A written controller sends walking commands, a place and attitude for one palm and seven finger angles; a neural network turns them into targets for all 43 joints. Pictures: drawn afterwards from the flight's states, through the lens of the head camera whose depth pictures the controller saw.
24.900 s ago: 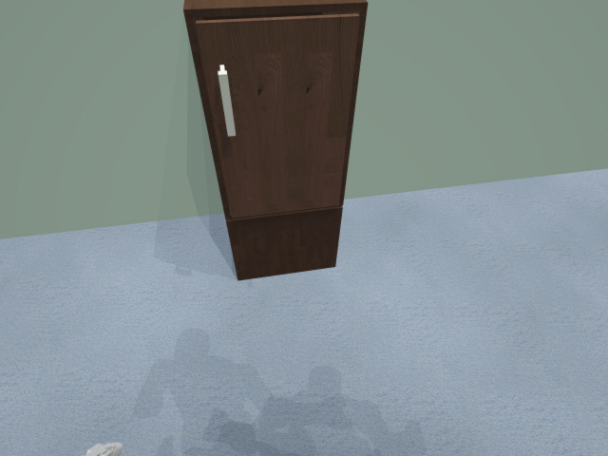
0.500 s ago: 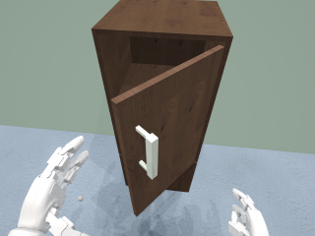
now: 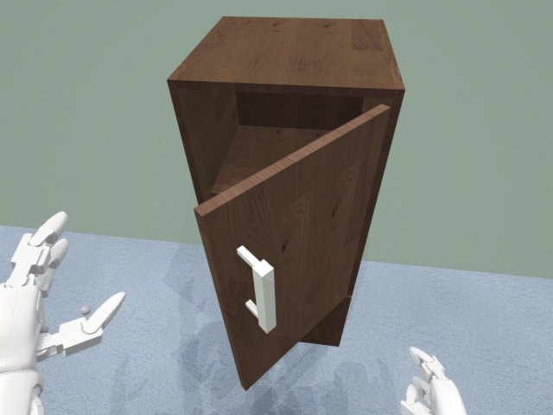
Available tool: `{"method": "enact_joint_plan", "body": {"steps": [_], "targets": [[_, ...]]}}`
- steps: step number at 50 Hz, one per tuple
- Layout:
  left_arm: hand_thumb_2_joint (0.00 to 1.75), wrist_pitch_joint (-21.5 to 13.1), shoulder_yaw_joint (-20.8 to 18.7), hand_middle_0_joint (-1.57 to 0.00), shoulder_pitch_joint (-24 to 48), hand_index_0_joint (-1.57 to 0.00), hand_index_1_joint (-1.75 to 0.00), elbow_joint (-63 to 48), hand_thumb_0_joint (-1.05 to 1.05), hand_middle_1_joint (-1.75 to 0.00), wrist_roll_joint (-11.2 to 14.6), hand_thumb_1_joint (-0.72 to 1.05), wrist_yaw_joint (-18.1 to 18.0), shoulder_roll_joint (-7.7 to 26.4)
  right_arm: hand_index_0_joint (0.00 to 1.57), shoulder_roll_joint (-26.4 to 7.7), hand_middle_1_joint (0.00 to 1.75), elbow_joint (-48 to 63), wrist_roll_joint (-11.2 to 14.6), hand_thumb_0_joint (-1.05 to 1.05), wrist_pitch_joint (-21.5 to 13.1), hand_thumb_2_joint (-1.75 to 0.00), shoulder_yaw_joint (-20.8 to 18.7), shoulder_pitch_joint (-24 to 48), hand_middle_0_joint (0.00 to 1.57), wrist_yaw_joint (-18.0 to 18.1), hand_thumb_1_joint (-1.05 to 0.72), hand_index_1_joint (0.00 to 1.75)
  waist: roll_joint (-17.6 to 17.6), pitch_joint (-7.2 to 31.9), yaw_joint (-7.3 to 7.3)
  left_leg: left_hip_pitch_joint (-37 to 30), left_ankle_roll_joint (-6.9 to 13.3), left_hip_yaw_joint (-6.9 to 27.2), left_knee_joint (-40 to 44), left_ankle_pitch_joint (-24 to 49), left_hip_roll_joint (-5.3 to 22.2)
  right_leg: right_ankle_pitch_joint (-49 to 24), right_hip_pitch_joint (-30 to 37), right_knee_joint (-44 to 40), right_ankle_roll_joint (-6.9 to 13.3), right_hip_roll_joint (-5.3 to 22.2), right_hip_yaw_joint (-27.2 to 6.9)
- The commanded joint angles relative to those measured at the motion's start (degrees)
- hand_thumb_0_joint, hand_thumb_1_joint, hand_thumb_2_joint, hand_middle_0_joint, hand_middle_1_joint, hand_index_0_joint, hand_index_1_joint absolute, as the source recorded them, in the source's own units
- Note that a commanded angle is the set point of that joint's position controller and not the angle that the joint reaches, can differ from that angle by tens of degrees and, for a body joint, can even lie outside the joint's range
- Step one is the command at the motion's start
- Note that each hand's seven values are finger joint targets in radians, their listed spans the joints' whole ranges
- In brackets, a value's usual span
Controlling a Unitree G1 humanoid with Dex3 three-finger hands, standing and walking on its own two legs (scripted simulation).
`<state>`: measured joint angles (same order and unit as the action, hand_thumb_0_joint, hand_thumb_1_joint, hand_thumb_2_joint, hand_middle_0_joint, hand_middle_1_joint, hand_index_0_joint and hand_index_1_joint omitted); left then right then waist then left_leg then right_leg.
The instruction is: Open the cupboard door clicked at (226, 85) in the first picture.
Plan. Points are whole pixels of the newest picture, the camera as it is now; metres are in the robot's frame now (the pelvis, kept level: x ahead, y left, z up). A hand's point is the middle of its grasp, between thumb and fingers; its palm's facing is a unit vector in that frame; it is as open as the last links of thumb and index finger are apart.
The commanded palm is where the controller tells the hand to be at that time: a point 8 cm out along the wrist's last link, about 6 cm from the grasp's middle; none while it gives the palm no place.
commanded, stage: draw the hand back to the body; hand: left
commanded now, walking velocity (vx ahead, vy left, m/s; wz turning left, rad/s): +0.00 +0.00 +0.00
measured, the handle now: (256, 291) +0.29 +0.07 +0.04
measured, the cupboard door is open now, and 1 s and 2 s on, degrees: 50 50 50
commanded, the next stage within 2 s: step back with the hand held close in 0.56 s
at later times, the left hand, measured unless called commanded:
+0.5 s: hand (91, 285) +0.20 +0.24 +0.16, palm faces +0.44 -0.81 -0.39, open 7.5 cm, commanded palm +0.15 +0.28 +0.18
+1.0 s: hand (73, 308) +0.18 +0.25 +0.15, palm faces +0.33 -0.80 -0.49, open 7.4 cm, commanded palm +0.12 +0.30 +0.18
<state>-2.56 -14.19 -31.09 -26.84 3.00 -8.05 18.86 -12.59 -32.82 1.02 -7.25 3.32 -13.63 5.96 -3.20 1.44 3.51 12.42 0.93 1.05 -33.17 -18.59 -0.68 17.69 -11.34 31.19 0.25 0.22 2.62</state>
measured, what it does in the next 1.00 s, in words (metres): stands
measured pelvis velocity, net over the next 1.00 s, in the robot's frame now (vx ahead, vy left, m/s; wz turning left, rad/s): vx -0.02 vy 0.00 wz -0.02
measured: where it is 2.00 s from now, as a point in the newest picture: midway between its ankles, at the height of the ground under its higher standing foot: outside the picture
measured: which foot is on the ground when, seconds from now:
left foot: down 0.00-1.00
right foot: down 0.00-1.00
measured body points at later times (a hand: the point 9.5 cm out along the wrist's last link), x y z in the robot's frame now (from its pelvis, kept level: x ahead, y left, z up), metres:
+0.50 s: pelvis +0.01 -0.02 +0.01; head +0.00 -0.04 +0.46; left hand +0.17 +0.28 +0.18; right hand +0.21 -0.24 -0.07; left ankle -0.01 +0.11 -0.73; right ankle -0.01 -0.12 -0.73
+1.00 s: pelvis -0.02 +0.00 +0.01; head +0.00 -0.01 +0.46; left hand +0.16 +0.29 +0.18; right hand +0.16 -0.25 -0.07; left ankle -0.01 +0.11 -0.73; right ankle -0.01 -0.12 -0.73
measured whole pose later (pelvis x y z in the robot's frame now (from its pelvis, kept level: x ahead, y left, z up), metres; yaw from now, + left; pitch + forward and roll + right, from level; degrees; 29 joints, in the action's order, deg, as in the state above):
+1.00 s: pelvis -0.02 +0.00 +0.01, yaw -1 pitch +0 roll -1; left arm -6.7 -20.9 -32.7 -26.9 3.0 -6.5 22.4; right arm -14.1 -32.2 1.2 1.2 -1.1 -9.0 4.6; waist -2.1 -2.5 0.5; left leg 13.9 0.6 0.4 -26.5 -12.7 0.2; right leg 10.9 -12.5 23.3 0.4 -0.7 2.0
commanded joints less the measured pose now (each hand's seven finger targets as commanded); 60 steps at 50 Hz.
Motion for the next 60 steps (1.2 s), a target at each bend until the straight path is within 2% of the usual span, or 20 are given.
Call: {"method": "enact_joint_plan", "body": {"steps": [1, 6, 9, 13, 19, 21, 25, 27, 31, 33, 34, 35, 36, 38, 39, 41, 47, 50, 55, 60], "targets": [[0.78, -4.3, -8.3, -0.19, 4.1, -0.19, -0.3, -11.8, 0.0, -0.3, 0.3, 0.62, -0.6, 9.7, 0.2, -5.6, 0.3, 8.5, -0.4, 0.0, -3.9, -0.9, -2.7, 8.7, 0.2, 0.3, -0.9, 0.3, -1.3, 2.7, 0.34, -1.5, -0.1, 0.4, 8.3, 14.9, 1.1, -12.5, 4.0, -6.2, 1.3, 0.3, -0.2], [0.86, -4.5, -11.4, -0.2, 7.0, -0.2, -0.3, -9.9, 0.0, -0.3, 0.8, 0.8, -0.5, 11.3, 0.2, -5.6, 0.3, 7.3, -0.6, 0.0, -3.3, -0.9, -3.0, 9.4, 0.2, 0.0, -0.9, 0.3, 0.5, 1.2, 0.38, -3.0, 0.0, -0.2, 9.6, 17.3, 1.2, -15.3, 5.3, -8.1, 1.0, 0.1, -0.2], [0.9, -4.8, -12.9, -0.2, 9.7, -0.2, -0.3, -9.4, 0.0, -0.3, 1.0, 0.9, -0.4, 12.1, 0.2, -5.6, 0.3, 6.6, -0.4, 0.0, -2.8, -0.9, -3.3, 9.5, 0.2, -0.1, -0.9, 0.3, -0.8, 1.7, 0.2, -4.9, 0.1, -0.9, 9.8, 18.2, 1.1, -16.4, 5.3, -9.0, 0.8, 0.1, -0.6], [0.9, -4.4, -9.9, -0.2, 7.6, -0.2, -0.3, -6.5, 0.0, -0.3, 1.1, 0.9, 0.6, 8.9, 0.2, -5.9, 0.3, 6.5, -0.5, 0.0, -2.1, -0.9, -3.8, 9.7, 0.2, -0.7, -0.9, 0.3, 1.1, 0.6, -0.02, -5.7, 0.4, -1.3, 10.4, 18.5, 1.3, -16.9, 5.4, -9.9, 0.4, 0.1, -0.5], [0.9, -4.9, -11.7, -0.2, 8.5, -0.2, -0.3, -8.7, 0.0, -0.3, 1.0, 0.9, 0.5, 11.4, 0.2, -5.8, 0.3, 6.7, -0.8, 0.0, -1.6, -0.9, -4.0, 10.4, 0.2, -0.7, -0.9, 0.3, 2.5, 4.0, 0.55, -7.2, 0.8, -1.5, 10.5, 19.8, 0.8, -19.3, 7.7, -10.5, 0.3, 0.1, -0.9], [0.9, -5.1, -12.6, -0.2, 8.7, -0.2, -0.3, -9.6, 0.0, -0.3, 1.0, 0.9, 0.3, 12.5, 0.2, -5.6, 0.3, 6.7, -0.8, 0.0, -1.6, -0.9, -4.1, 10.8, 0.2, -0.4, -0.9, 0.3, 1.1, 4.5, 0.73, -7.5, 0.8, -1.8, 10.3, 20.4, 0.7, -20.6, 8.2, -10.5, 0.3, 0.4, -1.2], [0.9, -5.0, -12.2, -0.2, 9.4, -0.2, -0.3, -9.2, 0.0, -0.3, 0.9, 0.9, 0.4, 12.0, 0.2, -5.3, 0.3, 6.1, -0.7, 0.0, -1.7, -0.9, -3.8, 10.8, 0.2, -0.4, -0.9, 0.3, -1.7, 2.3, 0.49, -7.4, 0.6, -1.9, 10.5, 20.4, 0.6, -20.4, 7.7, -11.3, 0.5, 0.5, -1.2], [0.9, -4.9, -11.6, -0.2, 8.7, -0.2, -0.3, -8.0, 0.0, -0.3, 1.0, 0.9, 0.5, 11.1, 0.2, -5.3, 0.3, 5.9, -0.7, 0.0, -1.7, -0.9, -3.9, 10.7, 0.2, -0.5, -0.9, 0.3, -0.8, 1.0, 0.28, -7.5, 0.5, -1.9, 10.9, 19.6, 0.8, -19.2, 6.7, -11.7, 0.3, 0.1, -1.1], [0.9, -5.1, -11.7, -0.2, 7.8, -0.2, -0.3, -6.6, 0.0, -0.3, 1.2, 0.9, 0.7, 10.8, 0.2, -5.4, 0.3, 5.8, -0.7, 0.0, -1.6, -0.9, -4.2, 10.8, 0.2, -0.6, -0.9, 0.3, 1.7, 1.4, 0.45, -7.7, 0.8, -2.0, 11.1, 19.4, 0.8, -19.6, 7.1, -11.9, 0.0, 0.2, -1.3], [0.9, -5.2, -11.2, -0.2, 8.4, -0.2, -0.3, -7.1, 0.0, -0.3, 1.1, 0.9, 0.9, 10.6, 0.2, -5.5, 0.3, 5.8, -0.7, 0.0, -1.5, -0.9, -4.3, 11.0, 0.2, -0.7, -0.9, 0.3, 0.7, 1.8, 0.39, -8.2, 0.8, -2.1, 11.1, 19.4, 0.8, -19.1, 7.1, -12.1, 0.0, 0.1, -1.3], [0.9, -5.5, -12.4, -0.2, 11.6, -0.2, -0.3, -8.2, 0.0, -0.3, 1.1, 0.9, 0.6, 12.3, 0.2, -5.6, 0.3, 5.7, -0.7, 0.0, -1.6, -0.9, -4.2, 10.9, 0.2, -0.7, -0.9, 0.3, 0.7, 2.2, 0.21, -8.2, 0.8, -2.0, 11.3, 19.1, 0.6, -18.8, 7.2, -12.2, 0.1, 0.1, -1.3], [0.9, -8.5, -21.0, -0.2, 22.3, -0.2, -0.3, -10.4, 0.0, -0.3, 0.0, 0.9, -0.2, 21.5, 0.2, -6.0, 0.3, 8.0, 0.3, 0.0, -0.2, -0.9, -3.5, 8.9, 0.2, -0.9, -0.9, 0.3, -2.4, -5.0, -2.22, -3.6, 1.1, -0.4, 10.1, 15.0, 1.4, -20.5, 1.9, -15.3, 0.0, 3.0, -5.0], [0.9, -8.5, -17.3, -0.2, 13.6, -0.2, -0.3, -5.0, 0.0, -0.3, 0.4, 0.9, 0.6, 15.7, 0.2, -6.2, 0.3, 6.5, -0.4, 0.0, 0.6, -0.9, -4.5, 9.6, 0.2, -0.8, -0.9, 0.3, 3.4, -2.0, -2.15, -3.5, 1.1, 0.7, 8.1, 15.1, 1.9, -21.9, 2.1, -15.0, 0.3, 4.1, -5.3], [0.9, -7.4, -13.9, -0.2, 6.3, -0.2, -0.3, -2.6, 0.0, -0.3, 0.4, 0.9, 1.4, 12.3, 0.2, -6.7, 0.3, 7.3, -0.4, 0.0, 2.2, -0.9, -5.0, 10.2, 0.2, -1.3, -0.9, 0.3, 6.6, -0.6, -2.45, -4.5, 1.2, 0.0, 6.9, 16.5, 1.5, -25.2, 1.8, -14.8, 0.0, 4.7, -5.2], [0.9, -7.5, -13.1, -0.2, 5.0, -0.2, -0.3, -4.0, 0.0, -0.3, 0.4, 0.9, 1.6, 11.6, 0.2, -6.9, 0.3, 7.8, -0.5, 0.0, 2.8, -0.9, -5.2, 10.0, 0.2, -1.4, -0.9, 0.3, 5.8, 1.0, -2.67, -4.3, 1.0, -0.3, 6.7, 17.2, 1.7, -25.9, 2.2, -14.0, -0.2, 5.0, -4.7], [0.9, -7.6, -13.5, -0.2, 2.0, -0.2, -0.3, -5.8, 0.0, -0.3, 0.4, 0.9, 1.3, 11.9, 0.2, -7.1, 0.3, 8.3, -0.4, 0.0, 3.8, -0.9, -5.7, 10.1, 0.2, -1.4, -0.9, 0.3, 2.9, 4.2, -2.71, -4.2, 0.7, -0.3, 7.4, 20.3, 2.3, -26.9, 3.7, -12.2, -0.2, 4.9, -4.0], [0.9, -8.1, -17.1, -0.2, -0.3, -0.2, -0.3, -13.2, 0.0, -0.3, 0.4, 0.9, -0.3, 15.9, 0.2, -6.8, 0.3, 10.0, 0.0, 0.0, 5.6, -0.9, -6.4, 10.0, 0.2, -0.7, -0.9, 0.3, 3.0, 9.5, -2.87, -2.4, 0.5, 0.0, 7.1, 24.2, 3.3, -29.3, 5.6, -8.6, -0.5, 4.3, -3.7], [0.9, -8.5, -18.3, -0.2, 0.3, -0.2, -0.3, -15.5, 0.0, -0.3, 0.2, 0.9, -1.0, 17.3, 0.2, -7.1, 0.3, 10.4, 0.0, 0.0, 5.6, -0.9, -6.5, 9.9, 0.2, -0.3, -0.9, 0.3, 0.3, 9.1, -2.86, -0.1, 0.6, 1.5, 8.5, 24.1, 3.8, -26.5, 5.7, -7.1, -0.5, 3.4, -3.3], [0.9, -9.0, -17.9, -0.2, -1.7, -0.2, -0.3, -14.3, 0.0, -0.3, 0.0, 0.9, -1.4, 15.7, 0.2, -7.5, 0.3, 10.8, 0.0, 0.0, 5.0, -0.9, -6.7, 9.7, 0.2, -0.3, -0.9, 0.3, -2.6, 6.5, -2.69, 7.9, 1.7, 3.7, 11.7, 16.4, 5.6, -19.4, 6.9, -4.2, -0.9, 1.7, -3.2], [0.9, -9.9, -17.6, -0.2, -1.8, -0.2, -0.3, -12.9, 0.0, -0.3, -1.1, 0.9, -1.5, 14.0, 0.2, -8.3, 0.3, 11.2, -0.1, 0.0, 4.0, -0.9, -6.7, 8.9, 0.2, -0.7, -0.9, 0.3, -3.9, 3.4, -2.93, 23.3, 3.7, 6.7, 16.4, -4.4, 7.7, -13.3, 13.0, 1.2, -0.9, 0.4, -3.8]]}}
